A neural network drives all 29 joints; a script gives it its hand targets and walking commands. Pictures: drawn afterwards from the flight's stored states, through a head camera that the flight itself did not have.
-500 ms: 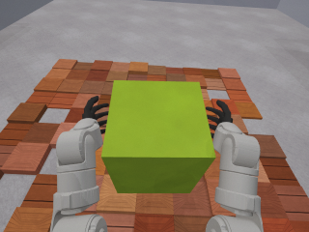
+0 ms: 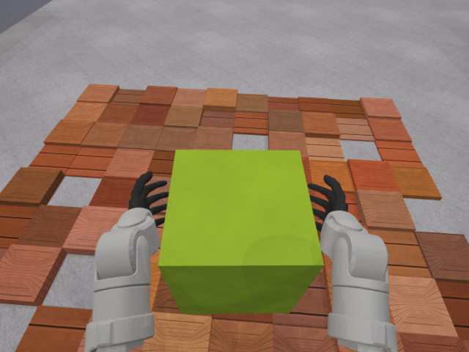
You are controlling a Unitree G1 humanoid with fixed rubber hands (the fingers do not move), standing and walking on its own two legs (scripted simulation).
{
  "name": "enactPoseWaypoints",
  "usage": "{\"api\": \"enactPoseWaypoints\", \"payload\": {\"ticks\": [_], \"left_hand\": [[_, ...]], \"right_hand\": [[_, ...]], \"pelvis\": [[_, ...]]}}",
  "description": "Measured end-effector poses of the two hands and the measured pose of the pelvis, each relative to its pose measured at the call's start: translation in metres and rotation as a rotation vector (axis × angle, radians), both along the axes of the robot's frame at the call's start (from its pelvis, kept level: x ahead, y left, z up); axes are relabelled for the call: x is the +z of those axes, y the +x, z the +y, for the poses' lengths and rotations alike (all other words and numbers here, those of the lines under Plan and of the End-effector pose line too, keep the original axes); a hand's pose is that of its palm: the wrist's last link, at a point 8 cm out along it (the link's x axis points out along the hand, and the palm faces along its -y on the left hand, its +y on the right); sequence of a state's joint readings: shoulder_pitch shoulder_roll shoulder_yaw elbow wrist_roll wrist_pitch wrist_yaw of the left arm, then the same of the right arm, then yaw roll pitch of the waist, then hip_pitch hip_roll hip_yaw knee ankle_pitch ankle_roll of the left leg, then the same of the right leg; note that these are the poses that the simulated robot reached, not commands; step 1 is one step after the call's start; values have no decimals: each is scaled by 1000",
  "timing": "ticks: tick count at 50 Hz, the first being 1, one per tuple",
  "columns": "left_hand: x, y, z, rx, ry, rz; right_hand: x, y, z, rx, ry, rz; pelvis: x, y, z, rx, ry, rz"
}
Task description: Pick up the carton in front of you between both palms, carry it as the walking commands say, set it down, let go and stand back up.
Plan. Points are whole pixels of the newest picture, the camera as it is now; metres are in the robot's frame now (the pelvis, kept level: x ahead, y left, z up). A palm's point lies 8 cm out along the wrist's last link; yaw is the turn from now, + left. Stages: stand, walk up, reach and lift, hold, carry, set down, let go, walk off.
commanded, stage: carry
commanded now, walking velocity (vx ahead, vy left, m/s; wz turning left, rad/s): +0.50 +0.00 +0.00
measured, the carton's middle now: (236, 237) +0.33 +0.01 +0.01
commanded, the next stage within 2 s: none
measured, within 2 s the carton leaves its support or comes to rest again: neither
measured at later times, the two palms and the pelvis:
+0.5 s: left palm (165, 78) +0.63 +0.17 +0.16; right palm (311, 88) +0.60 -0.14 +0.16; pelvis +0.29 +0.04 +0.04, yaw -2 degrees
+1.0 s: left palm (201, 38) +0.90 +0.12 +0.13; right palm (307, 44) +0.91 -0.18 +0.12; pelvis +0.60 -0.03 +0.04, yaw -1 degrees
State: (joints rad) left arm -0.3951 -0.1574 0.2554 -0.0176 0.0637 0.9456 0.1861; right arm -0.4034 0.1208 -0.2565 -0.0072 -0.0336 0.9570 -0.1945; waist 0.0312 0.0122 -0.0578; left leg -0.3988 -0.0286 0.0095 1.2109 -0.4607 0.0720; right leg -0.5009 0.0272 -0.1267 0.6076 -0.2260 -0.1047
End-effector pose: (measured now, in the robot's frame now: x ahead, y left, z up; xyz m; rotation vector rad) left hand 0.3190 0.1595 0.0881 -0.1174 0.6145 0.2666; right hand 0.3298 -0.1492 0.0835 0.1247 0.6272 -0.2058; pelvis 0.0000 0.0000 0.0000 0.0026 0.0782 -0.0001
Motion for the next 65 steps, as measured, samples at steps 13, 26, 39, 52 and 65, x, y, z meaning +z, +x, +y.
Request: {"api": "enactPoseWaypoints", "payload": {"ticks": [13, 26, 39, 52, 65], "left_hand": [[30, 143, 6, -13, -21, -54], [74, 321, 9, -95, -46, -119], [66, 454, -18, -75, -24, -85], [47, 616, -36, -19, -5, -6], [25, 823, -25, -78, -28, -38]], "right_hand": [[28, 140, 6, -27, 0, -48], [82, 277, 11, -98, -1, -123], [69, 435, -14, -18, -3, -86], [42, 611, -36, -36, 27, 0], [39, 797, -26, -89, -46, -41]], "pelvis": [[27, 146, 8, 3, 20, 12], [41, 303, 38, -30, 3, 8], [29, 485, -4, -28, 18, -19], [38, 620, -31, -19, 20, 3], [17, 807, -8, -43, 16, -6]]}}
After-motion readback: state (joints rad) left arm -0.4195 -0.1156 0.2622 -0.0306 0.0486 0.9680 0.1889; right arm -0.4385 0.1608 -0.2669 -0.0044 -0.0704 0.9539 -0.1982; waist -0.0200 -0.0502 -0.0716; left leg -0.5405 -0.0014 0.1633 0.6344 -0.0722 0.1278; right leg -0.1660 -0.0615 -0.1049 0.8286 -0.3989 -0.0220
